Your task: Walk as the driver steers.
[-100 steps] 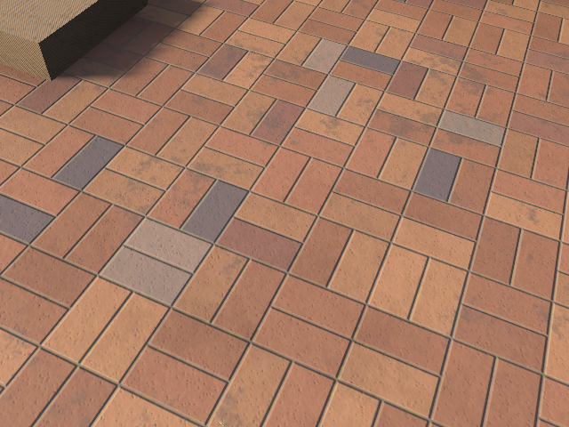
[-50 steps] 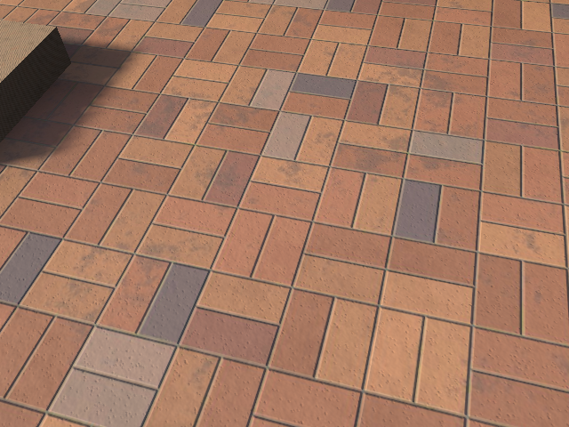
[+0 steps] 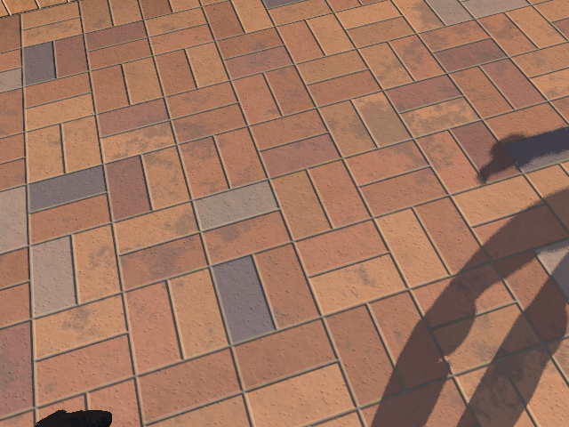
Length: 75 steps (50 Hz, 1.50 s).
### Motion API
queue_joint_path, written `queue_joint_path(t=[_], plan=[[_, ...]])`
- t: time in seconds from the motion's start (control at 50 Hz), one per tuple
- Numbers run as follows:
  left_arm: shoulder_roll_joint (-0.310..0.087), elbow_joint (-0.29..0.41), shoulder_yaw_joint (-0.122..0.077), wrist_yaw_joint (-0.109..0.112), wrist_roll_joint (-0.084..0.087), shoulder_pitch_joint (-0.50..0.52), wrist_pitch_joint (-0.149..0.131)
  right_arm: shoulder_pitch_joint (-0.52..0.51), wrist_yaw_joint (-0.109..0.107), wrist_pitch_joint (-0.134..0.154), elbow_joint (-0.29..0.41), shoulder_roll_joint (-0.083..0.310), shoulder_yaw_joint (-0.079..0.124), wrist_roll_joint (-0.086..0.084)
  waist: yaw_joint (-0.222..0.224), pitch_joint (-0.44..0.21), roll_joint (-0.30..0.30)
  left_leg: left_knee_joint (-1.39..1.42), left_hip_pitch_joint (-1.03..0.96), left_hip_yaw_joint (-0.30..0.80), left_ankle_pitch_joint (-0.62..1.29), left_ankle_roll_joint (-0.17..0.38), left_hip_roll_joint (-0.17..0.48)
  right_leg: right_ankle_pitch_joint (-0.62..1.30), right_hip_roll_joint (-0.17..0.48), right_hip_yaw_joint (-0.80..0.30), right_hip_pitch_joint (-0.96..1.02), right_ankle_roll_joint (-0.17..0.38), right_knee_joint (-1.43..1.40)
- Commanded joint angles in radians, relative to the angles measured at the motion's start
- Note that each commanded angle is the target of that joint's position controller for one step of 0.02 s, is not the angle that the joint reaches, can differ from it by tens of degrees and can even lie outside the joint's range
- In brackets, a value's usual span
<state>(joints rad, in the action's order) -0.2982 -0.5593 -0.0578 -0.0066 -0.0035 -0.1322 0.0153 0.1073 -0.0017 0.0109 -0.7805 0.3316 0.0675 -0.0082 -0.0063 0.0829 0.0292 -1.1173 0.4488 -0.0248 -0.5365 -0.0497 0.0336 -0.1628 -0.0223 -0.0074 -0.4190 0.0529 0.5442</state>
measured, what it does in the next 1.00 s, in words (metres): walks ahead: left foot, then right foot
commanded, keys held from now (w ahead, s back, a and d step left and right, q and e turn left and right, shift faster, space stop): no key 0.16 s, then w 0.54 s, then w+q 0.30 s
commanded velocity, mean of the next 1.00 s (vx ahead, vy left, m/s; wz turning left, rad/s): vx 0.32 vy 0.00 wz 0.00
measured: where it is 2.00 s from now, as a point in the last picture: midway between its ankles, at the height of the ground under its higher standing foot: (261, 249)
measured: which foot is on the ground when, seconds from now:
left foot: up 0.00-0.24, down 0.26-0.64, up 0.66-1.00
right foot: down 0.00-0.28, up 0.30-0.62, down 0.64-1.00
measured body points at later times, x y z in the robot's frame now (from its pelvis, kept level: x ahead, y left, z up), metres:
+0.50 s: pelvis +0.09 +0.01 +0.02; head +0.10 +0.03 +0.47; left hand +0.28 +0.26 -0.08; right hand +0.08 -0.27 -0.11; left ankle +0.03 +0.14 -0.73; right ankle +0.15 -0.13 -0.69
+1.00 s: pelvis +0.31 -0.05 +0.01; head +0.33 -0.05 +0.46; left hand +0.33 +0.23 -0.11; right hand +0.50 -0.29 -0.09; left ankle +0.49 +0.12 -0.67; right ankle +0.21 -0.14 -0.73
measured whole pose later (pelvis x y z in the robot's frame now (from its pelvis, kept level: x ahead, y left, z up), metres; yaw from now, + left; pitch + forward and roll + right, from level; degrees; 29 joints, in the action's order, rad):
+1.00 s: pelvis +0.31 -0.05 +0.01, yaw +4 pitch +1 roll -2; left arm -0.26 -0.82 -0.06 0.00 -0.01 -0.35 -0.10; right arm 0.15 0.03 0.06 -0.76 0.28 0.05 -0.02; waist 0.06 0.01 0.05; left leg -0.74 0.71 0.05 0.07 0.01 0.09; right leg -0.27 -0.06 0.15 0.06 0.04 0.18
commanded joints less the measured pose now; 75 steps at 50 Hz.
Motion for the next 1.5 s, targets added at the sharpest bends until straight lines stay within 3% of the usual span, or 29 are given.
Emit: queue_joint_path(t=[0.02, 0.16, 0.24, 0.26, 0.3, 0.34, 0.38, 0.42, 0.48, 0.54, 0.62, 0.64, 0.66, 0.68, 0.7, 0.72, 0.78, 0.88, 1.04, 1.1, 1.14, 1.16, 1.18, 1.2, 1.22, 1.26, 1.34, 1.44, 1.5], plan=[[-0.144, 0.049, -0.036, 0.014, -0.004, -0.010, -0.012, 0.030, -0.013, -0.012, 0.050, 0.090, 0.018, 0.005, -0.003, -0.229, -0.131, 0.000, 0.069, 0.056, 0.072, -0.016, 0.029, 0.416, 0.246, -0.257, 0.245, 0.195, -0.177], [-0.121, 0.003, -0.029, 0.020, -0.014, 0.007, -0.008, 0.035, -0.016, -0.028, 0.037, 0.045, -0.005, 0.004, 0.019, -0.213, -0.166, 0.360, -0.120, 0.042, 0.169, -0.021, 0.012, 0.178, 0.224, -0.237, 0.173, 0.194, -0.199], [-0.112, -0.047, -0.018, 0.014, 0.001, -0.026, -0.004, 0.110, 0.003, -0.015, 0.004, 0.036, -0.007, 0.017, -0.015, -0.150, -0.159, 0.574, -0.302, -0.046, 0.218, 0.050, -0.045, -0.500, 0.148, -0.249, 0.013, 0.098, -0.233], [-0.088, -0.045, -0.009, 0.015, -0.002, -0.013, -0.008, 0.145, 0.001, -0.006, 0.003, 0.059, -0.004, 0.020, -0.028, -0.113, -0.111, 0.632, -0.315, 0.047, 0.119, 0.098, 0.025, -0.537, 0.114, -0.236, -0.048, 0.062, -0.156], [-0.056, 0.006, -0.005, 0.014, 0.018, 0.064, -0.036, 0.238, 0.000, 0.010, -0.026, 0.198, 0.034, 0.023, -0.068, -0.020, 0.219, 0.956, -0.294, 0.530, -0.316, 0.288, 0.307, -0.363, -0.062, 0.036, -0.265, -0.039, 0.237], [-0.121, -0.003, -0.037, 0.017, 0.036, 0.066, -0.059, 0.174, -0.015, 0.043, -0.007, 0.135, 0.018, 0.030, -0.041, 0.055, 0.176, 0.993, -0.313, 0.579, -0.188, 0.307, 0.339, -0.291, 0.021, -0.075, -0.375, -0.032, 0.455], [-0.092, -0.028, -0.035, 0.008, 0.015, 0.036, -0.070, 0.179, -0.018, 0.060, -0.010, 0.093, 0.010, 0.000, -0.035, 0.017, 0.127, 0.974, -0.416, 0.439, -0.026, 0.260, 0.275, -0.184, 0.055, -0.066, -0.415, -0.035, 0.449], [-0.044, -0.030, -0.023, -0.002, 0.012, 0.074, -0.082, 0.209, -0.018, 0.063, -0.023, 0.078, 0.008, -0.005, -0.055, -0.010, 0.102, 0.976, -0.431, 0.305, 0.153, 0.231, 0.216, -0.084, 0.061, -0.015, -0.349, -0.048, 0.351], [0.003, -0.022, -0.005, -0.018, 0.020, 0.121, -0.090, 0.233, -0.014, 0.058, -0.028, 0.097, 0.014, -0.005, -0.078, -0.037, 0.120, 0.964, -0.373, 0.176, 0.295, 0.216, 0.167, -0.019, 0.041, 0.038, -0.173, -0.065, 0.152], [-0.022, -0.013, -0.006, -0.028, 0.029, 0.140, -0.089, 0.270, -0.005, 0.053, -0.039, 0.141, 0.027, -0.016, -0.089, -0.025, 0.127, 0.949, -0.340, 0.180, 0.291, 0.231, 0.200, -0.032, 0.034, 0.054, -0.074, -0.059, 0.045], [-0.090, -0.066, -0.036, -0.020, 0.032, -0.034, -0.087, 0.249, 0.000, 0.047, -0.045, 0.137, 0.024, -0.022, 0.024, -0.069, 0.093, 0.805, -0.258, 0.151, 0.443, 0.189, 0.201, -0.001, 0.008, 0.070, 0.228, 0.005, -0.067], [-0.136, -0.102, -0.058, -0.008, 0.031, -0.171, -0.085, 0.244, 0.003, 0.051, -0.043, 0.092, 0.008, -0.013, 0.091, -0.151, 0.043, 0.600, -0.193, 0.079, 0.526, 0.151, 0.141, -0.011, 0.050, 0.016, 0.417, 0.038, -0.080], [-0.229, -0.118, -0.078, 0.004, 0.006, -0.309, -0.080, 0.242, 0.002, 0.063, 0.005, 0.006, -0.020, 0.007, 0.129, -0.280, -0.187, 0.218, 0.084, -0.023, 0.341, 0.070, 0.032, -0.149, 0.291, -0.345, 0.691, 0.141, -0.142], [-0.251, -0.130, -0.077, -0.006, 0.005, -0.359, -0.084, 0.250, -0.005, 0.084, 0.027, 0.011, -0.022, -0.007, 0.126, -0.333, -0.330, -0.010, 0.268, 0.069, -0.032, 0.054, -0.054, -0.344, 0.410, -0.709, 0.733, 0.245, -0.294], [-0.177, -0.128, -0.051, -0.011, 0.011, -0.292, -0.092, 0.215, 0.002, 0.094, 0.029, 0.096, 0.003, -0.030, 0.108, -0.223, -0.238, -0.121, 0.361, 0.118, 0.018, 0.068, 0.014, -0.407, 0.397, -0.640, 0.654, 0.228, -0.311], [-0.132, -0.121, -0.037, -0.012, 0.013, -0.233, -0.097, 0.184, 0.009, 0.098, 0.029, 0.110, 0.007, -0.037, 0.084, -0.139, -0.197, -0.119, 0.368, 0.106, 0.115, 0.090, 0.056, -0.351, 0.359, -0.500, 0.559, 0.195, -0.319], [-0.072, -0.120, -0.020, -0.013, -0.003, -0.124, -0.108, 0.175, 0.014, 0.080, 0.009, 0.062, 0.007, -0.019, 0.021, -0.063, -0.138, -0.034, 0.270, 0.107, 0.301, 0.083, 0.118, -0.067, 0.261, -0.249, 0.370, 0.146, -0.391], [-0.084, -0.167, -0.030, -0.002, -0.011, -0.143, -0.132, 0.115, 0.012, 0.049, 0.039, 0.013, 0.000, -0.018, 0.013, -0.023, -0.085, 0.121, 0.308, 0.146, 0.466, 0.042, 0.078, 0.195, 0.246, -0.037, 0.326, 0.144, -0.432], [-0.132, -0.233, -0.042, 0.019, 0.013, -0.218, -0.107, -0.116, 0.062, 0.061, 0.154, -0.020, -0.022, -0.013, 0.080, 0.029, -0.054, 0.506, 0.266, 0.022, 0.609, 0.094, 0.039, 0.333, 0.280, 0.132, 0.473, 0.098, -0.405], [-0.171, -0.231, -0.052, 0.032, 0.014, -0.207, -0.077, -0.086, 0.077, 0.056, 0.184, 0.021, -0.002, -0.014, 0.033, -0.043, -0.103, 0.514, 0.166, -0.058, 0.457, 0.148, -0.036, 0.788, 0.292, 0.174, 0.567, 0.065, -0.229], [-0.191, -0.221, -0.054, 0.044, 0.013, -0.191, -0.057, 0.124, 0.069, 0.047, 0.147, 0.096, 0.039, -0.017, -0.088, -0.174, -0.120, 0.540, -0.129, -0.088, 0.412, 0.204, -0.113, 0.971, 0.264, 0.203, 0.512, 0.032, 0.086], [-0.180, -0.206, -0.046, 0.051, 0.007, -0.190, -0.060, 0.289, 0.050, 0.038, 0.114, 0.160, 0.071, -0.018, -0.170, -0.262, -0.062, 0.572, -0.435, 0.035, 0.426, 0.250, -0.064, 0.760, 0.227, 0.203, 0.298, -0.004, 0.360], [-0.015, -0.157, 0.007, 0.027, -0.028, -0.314, -0.086, 0.307, 0.038, 0.039, 0.114, 0.267, 0.089, -0.021, -0.051, -0.369, 0.217, 0.596, -0.839, 0.583, 0.309, 0.442, 0.221, -0.248, 0.029, 0.150, -0.186, -0.074, 0.759], [-0.079, -0.147, 0.005, 0.009, 0.003, -0.235, -0.132, 0.338, 0.035, 0.047, 0.137, 0.199, 0.069, -0.017, -0.112, -0.519, 0.128, 0.775, -0.923, 0.906, 0.165, 0.508, 0.304, -0.427, -0.037, -0.088, -0.320, -0.068, 0.909], [-0.135, -0.110, -0.012, -0.001, 0.044, -0.119, -0.156, 0.303, 0.034, 0.053, 0.130, 0.149, 0.055, -0.005, -0.133, -0.368, 0.072, 0.814, -0.830, 0.751, 0.207, 0.437, 0.270, -0.331, 0.025, -0.119, -0.403, -0.045, 0.894], [-0.120, -0.099, -0.007, 0.009, 0.016, -0.073, -0.169, 0.167, 0.031, 0.059, 0.151, 0.100, 0.040, -0.008, -0.041, -0.180, -0.058, 0.833, -0.509, 0.526, 0.411, 0.374, 0.186, -0.202, 0.102, -0.097, -0.328, -0.040, 0.707], [-0.102, -0.102, -0.012, 0.014, -0.015, -0.123, -0.123, 0.109, 0.018, 0.064, 0.171, 0.083, 0.033, 0.000, 0.035, -0.121, -0.009, 0.896, -0.240, 0.375, 0.625, 0.372, 0.118, -0.137, 0.135, -0.072, -0.182, -0.095, 0.543], [-0.045, -0.054, 0.012, 0.013, -0.014, 0.066, -0.117, 0.172, -0.008, 0.051, 0.141, 0.122, 0.044, -0.012, -0.033, -0.082, 0.027, 0.877, -0.132, 0.265, 0.540, 0.293, 0.025, 0.185, 0.074, -0.040, -0.113, -0.132, 0.160], [-0.061, -0.033, 0.009, 0.001, 0.005, 0.150, -0.128, 0.227, -0.011, 0.041, 0.120, 0.130, 0.046, -0.017, -0.070, -0.087, 0.050, 0.843, -0.166, 0.322, 0.447, 0.271, 0.042, 0.255, 0.033, -0.050, -0.058, -0.129, 0.034]])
